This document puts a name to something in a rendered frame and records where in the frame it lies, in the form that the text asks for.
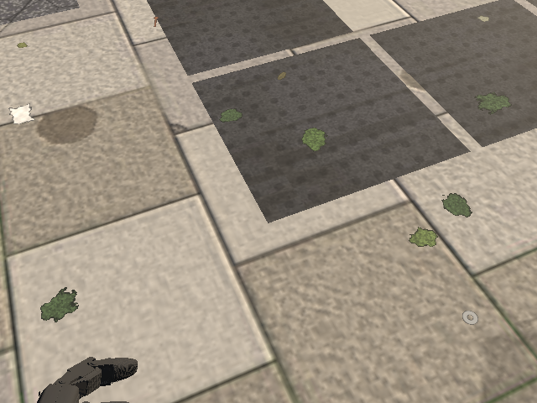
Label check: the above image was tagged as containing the robot left hand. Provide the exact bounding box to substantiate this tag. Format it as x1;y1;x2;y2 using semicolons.
37;357;138;403

